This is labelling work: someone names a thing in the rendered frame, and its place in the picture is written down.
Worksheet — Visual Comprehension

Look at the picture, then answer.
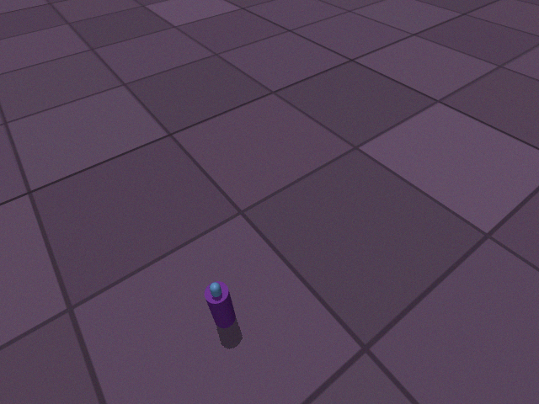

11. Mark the bottle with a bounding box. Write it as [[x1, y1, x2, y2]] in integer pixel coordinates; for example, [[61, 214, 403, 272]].
[[205, 281, 236, 328]]

